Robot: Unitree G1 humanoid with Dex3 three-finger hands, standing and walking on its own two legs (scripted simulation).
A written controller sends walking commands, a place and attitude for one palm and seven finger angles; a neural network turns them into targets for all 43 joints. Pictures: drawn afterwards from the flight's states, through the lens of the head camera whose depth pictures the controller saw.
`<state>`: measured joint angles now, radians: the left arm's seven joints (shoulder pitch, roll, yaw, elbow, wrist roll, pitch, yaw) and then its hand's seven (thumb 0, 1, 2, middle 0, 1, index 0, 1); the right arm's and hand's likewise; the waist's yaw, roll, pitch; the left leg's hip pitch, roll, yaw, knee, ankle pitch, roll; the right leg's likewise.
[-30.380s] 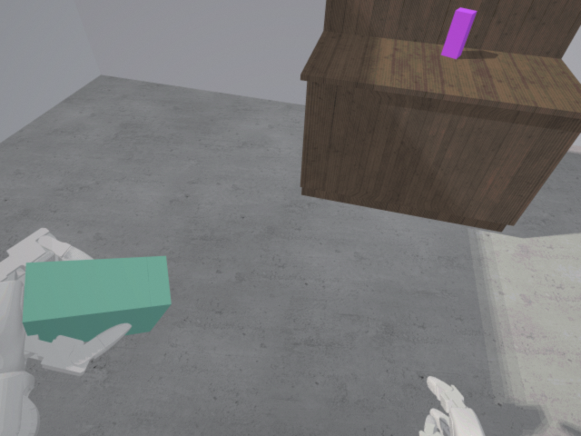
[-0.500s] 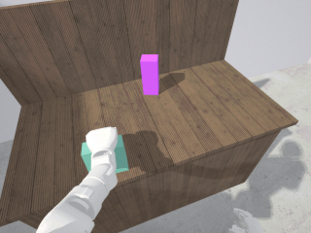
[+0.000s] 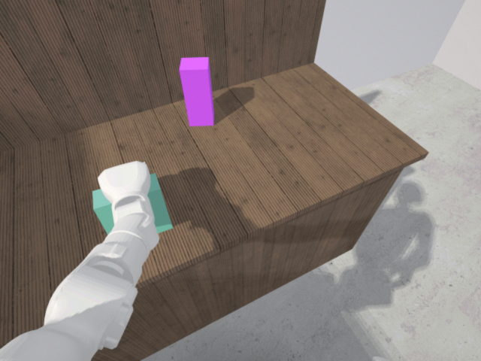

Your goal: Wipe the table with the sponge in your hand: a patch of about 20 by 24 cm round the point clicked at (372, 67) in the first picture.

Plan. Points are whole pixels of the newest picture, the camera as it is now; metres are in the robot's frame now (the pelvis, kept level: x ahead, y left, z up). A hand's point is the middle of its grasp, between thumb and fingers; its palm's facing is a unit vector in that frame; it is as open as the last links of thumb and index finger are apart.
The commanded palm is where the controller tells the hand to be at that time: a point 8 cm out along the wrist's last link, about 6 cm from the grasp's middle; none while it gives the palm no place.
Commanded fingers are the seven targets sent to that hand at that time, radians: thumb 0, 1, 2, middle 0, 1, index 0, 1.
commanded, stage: wipe forward along the third lane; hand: left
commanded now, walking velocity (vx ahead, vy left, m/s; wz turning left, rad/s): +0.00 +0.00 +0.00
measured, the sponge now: (137, 217) +0.40 +0.21 -0.03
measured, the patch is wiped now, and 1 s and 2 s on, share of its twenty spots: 0.90 1.00 1.00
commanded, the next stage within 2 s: wipe back along the third lane in 0.84 s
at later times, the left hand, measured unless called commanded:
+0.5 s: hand (126, 180) +0.47 +0.24 +0.01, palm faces -0.11 -0.02 -0.99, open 9.4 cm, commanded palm +0.46 +0.23 +0.05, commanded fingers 0.00 0.10 1.30 -1.20 -1.60 -1.20 -1.60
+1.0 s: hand (120, 163) +0.52 +0.26 +0.01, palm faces -0.12 -0.01 -0.99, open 9.4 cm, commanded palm +0.50 +0.23 +0.05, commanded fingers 0.00 0.10 1.30 -1.20 -1.60 -1.20 -1.60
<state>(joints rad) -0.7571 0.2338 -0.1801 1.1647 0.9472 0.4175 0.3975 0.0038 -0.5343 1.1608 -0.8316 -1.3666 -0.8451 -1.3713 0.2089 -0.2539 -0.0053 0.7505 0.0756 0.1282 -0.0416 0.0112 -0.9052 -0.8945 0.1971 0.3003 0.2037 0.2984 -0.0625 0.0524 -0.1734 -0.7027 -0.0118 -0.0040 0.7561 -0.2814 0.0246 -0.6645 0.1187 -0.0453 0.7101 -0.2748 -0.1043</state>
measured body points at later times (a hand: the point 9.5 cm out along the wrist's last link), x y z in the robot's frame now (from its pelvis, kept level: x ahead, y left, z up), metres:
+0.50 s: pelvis +0.01 +0.03 +0.00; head +0.07 +0.04 +0.44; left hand +0.47 +0.23 +0.07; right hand +0.09 -0.23 -0.13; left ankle +0.05 +0.11 -0.71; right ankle +0.04 -0.05 -0.71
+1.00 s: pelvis +0.02 +0.05 -0.02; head +0.11 +0.08 +0.42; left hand +0.52 +0.26 +0.07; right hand +0.04 -0.21 -0.13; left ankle +0.05 +0.11 -0.71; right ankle +0.04 -0.05 -0.71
